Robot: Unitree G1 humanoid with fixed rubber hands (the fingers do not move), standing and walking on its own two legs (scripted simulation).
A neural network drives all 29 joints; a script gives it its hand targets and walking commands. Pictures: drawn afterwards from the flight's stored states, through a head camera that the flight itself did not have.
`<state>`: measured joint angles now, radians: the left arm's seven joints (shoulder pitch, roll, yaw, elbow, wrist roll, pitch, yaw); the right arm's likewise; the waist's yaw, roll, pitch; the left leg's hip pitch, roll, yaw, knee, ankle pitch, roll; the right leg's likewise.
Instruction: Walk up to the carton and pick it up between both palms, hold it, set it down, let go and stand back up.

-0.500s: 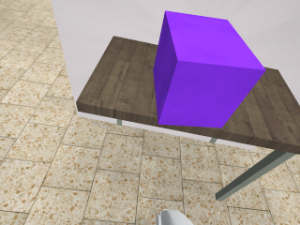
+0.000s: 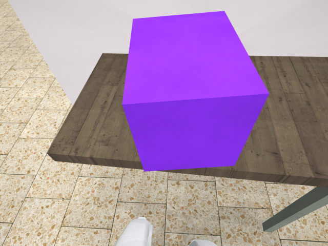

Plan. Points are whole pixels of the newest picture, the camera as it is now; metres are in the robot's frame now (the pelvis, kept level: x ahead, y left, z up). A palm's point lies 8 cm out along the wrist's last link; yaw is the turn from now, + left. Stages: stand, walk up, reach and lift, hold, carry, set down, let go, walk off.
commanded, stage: walk up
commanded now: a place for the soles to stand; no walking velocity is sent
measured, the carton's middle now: (183, 92) +0.44 -0.02 +0.13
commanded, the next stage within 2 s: none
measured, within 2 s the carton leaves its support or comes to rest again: neither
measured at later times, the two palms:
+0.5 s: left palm (53, 240) +0.14 +0.32 -0.12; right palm out of the picture +0.10 -0.31 -0.09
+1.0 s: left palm out of the picture +0.07 +0.34 -0.12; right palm out of the picture +0.07 -0.29 -0.11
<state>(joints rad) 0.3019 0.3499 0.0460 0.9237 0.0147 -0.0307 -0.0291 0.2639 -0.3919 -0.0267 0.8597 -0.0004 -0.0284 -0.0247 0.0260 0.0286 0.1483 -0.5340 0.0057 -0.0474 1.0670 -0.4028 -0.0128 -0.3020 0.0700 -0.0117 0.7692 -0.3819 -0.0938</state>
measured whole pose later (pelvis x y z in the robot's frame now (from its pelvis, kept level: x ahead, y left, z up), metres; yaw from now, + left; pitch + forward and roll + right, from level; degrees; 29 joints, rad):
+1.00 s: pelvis +0.00 +0.03 -0.01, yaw -2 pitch -6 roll -1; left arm 0.21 0.39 0.05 0.91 0.01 0.00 0.00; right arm 0.24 -0.38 -0.03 0.86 0.00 -0.02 -0.06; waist 0.02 0.00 0.18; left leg -0.33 0.00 -0.04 0.88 -0.43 0.00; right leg -0.33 0.07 -0.01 0.88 -0.50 -0.06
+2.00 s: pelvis +0.02 +0.05 -0.02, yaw -1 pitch -5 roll -3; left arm 0.29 0.42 0.05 0.93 0.01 -0.02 0.00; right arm 0.23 -0.41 -0.03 0.86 0.00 -0.05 -0.02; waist 0.02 0.03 0.14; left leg -0.43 0.00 -0.03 0.91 -0.39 0.03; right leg -0.32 0.06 0.00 0.89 -0.47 -0.05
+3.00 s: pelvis +0.09 +0.02 -0.01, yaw -2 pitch -4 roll -1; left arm 0.16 0.39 0.05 0.95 0.01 -0.03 0.00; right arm 0.23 -0.38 -0.03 0.86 0.00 -0.04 -0.02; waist 0.03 0.01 0.15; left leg -0.32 0.00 -0.04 0.83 -0.43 0.01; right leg -0.34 0.07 -0.01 0.79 -0.38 -0.05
